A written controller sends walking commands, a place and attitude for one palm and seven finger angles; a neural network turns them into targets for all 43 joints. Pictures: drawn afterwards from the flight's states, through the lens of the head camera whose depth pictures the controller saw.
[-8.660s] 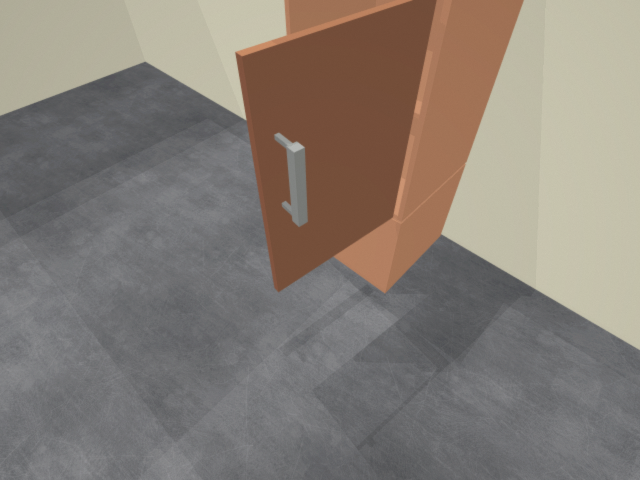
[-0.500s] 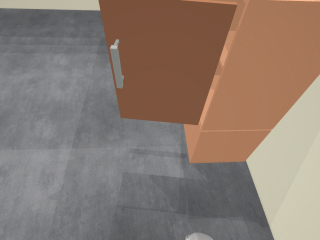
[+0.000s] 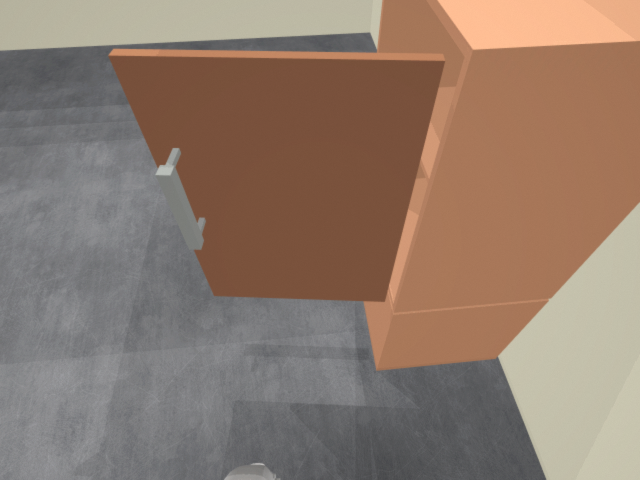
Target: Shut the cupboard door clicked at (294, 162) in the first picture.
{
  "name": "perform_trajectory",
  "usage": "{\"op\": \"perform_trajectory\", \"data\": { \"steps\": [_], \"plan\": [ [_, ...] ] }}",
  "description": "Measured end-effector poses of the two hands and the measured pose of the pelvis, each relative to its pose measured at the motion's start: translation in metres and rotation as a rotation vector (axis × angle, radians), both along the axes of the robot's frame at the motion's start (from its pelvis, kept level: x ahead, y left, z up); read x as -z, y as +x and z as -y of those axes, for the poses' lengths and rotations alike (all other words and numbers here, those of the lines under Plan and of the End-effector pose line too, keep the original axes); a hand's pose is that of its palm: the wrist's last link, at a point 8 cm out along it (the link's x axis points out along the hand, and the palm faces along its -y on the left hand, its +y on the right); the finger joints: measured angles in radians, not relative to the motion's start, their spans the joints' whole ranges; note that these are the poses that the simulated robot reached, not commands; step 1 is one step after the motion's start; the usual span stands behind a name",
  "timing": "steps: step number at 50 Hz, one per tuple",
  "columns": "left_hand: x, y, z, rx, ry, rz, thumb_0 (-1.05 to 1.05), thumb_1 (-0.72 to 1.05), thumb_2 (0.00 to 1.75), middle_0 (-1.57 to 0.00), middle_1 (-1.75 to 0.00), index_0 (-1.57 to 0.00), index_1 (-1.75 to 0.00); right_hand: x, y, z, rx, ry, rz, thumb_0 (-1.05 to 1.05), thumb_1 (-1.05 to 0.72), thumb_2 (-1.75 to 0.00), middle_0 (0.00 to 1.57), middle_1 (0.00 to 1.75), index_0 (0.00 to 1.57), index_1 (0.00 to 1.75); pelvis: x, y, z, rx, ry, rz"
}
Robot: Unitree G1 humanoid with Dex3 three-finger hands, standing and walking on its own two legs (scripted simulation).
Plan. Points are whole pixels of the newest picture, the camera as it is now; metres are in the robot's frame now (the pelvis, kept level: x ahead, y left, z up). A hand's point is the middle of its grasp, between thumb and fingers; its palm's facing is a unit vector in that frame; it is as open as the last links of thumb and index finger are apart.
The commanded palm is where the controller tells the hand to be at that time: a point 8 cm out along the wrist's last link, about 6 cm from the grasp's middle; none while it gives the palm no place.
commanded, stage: come to a stop and stand still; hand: left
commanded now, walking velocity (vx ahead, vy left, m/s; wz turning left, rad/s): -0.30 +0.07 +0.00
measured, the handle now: (186, 201) +0.52 +0.25 +0.01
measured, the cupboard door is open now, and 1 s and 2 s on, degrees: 82 82 82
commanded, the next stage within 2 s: look again from close up in 1.34 s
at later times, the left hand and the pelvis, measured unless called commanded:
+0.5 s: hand out of the picture +0.06 +0.19 -0.18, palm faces +0.03 -0.96 -0.27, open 7.3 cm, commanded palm none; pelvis +0.01 -0.01 -0.02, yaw -1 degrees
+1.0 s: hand out of the picture +0.00 +0.18 -0.18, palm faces -0.03 -0.98 -0.21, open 7.3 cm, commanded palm none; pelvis -0.02 +0.00 -0.01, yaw -1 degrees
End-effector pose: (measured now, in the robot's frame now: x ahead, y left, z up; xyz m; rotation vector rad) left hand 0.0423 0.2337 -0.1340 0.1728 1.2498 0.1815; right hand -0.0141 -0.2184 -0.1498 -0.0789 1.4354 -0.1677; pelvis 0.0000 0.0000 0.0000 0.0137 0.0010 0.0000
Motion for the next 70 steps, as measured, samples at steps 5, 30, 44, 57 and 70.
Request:
{"op": "perform_trajectory", "data": {
  "steps": [5, 30, 44, 57, 70],
  "plan": [
    [0.017, -0.016, -0.007, -0.030, -0.033, -0.123, -0.01, 0.94, 0.90, -0.21, -0.30, -0.20, -0.30, -0.001, 0.066, 0.000, -0.044, -0.055, 0.087, 0.01, -0.93, -0.90, 0.20, 0.30, 0.20, 0.30, 0.007, 0.024, -0.014, 0.011, -0.020, 0.012],
    [0.008, 0.003, 0.008, 0.012, 0.012, -0.031, 0.01, 0.91, 0.90, -0.20, -0.30, -0.20, -0.30, 0.003, 0.076, 0.034, -0.033, -0.051, 0.145, 0.00, -0.91, -0.90, 0.20, 0.30, 0.20, 0.30, 0.010, 0.004, 0.012, 0.006, -0.001, 0.010],
    [0.020, -0.026, 0.016, 0.020, -0.035, -0.078, 0.01, 0.93, 0.90, -0.21, -0.30, -0.20, -0.30, -0.002, 0.008, 0.015, -0.032, -0.057, 0.032, 0.00, -0.91, -0.90, 0.20, 0.30, 0.20, 0.30, 0.007, -0.011, 0.007, 0.019, -0.028, 0.016],
    [0.012, -0.061, -0.004, 0.033, -0.021, -0.080, 0.01, 0.91, 0.90, -0.20, -0.30, -0.20, -0.30, 0.001, -0.007, -0.006, -0.051, -0.028, 0.122, 0.00, -0.92, -0.90, 0.20, 0.30, 0.20, 0.30, 0.007, -0.032, -0.012, 0.014, -0.011, 0.033],
    [0.015, -0.088, -0.001, 0.015, -0.048, -0.143, 0.01, 0.91, 0.90, -0.20, -0.30, -0.20, -0.30, -0.001, -0.021, -0.011, -0.054, -0.025, 0.077, 0.00, -0.91, -0.90, 0.20, 0.30, 0.20, 0.30, 0.004, -0.034, -0.015, 0.015, -0.008, 0.023]
  ]
}}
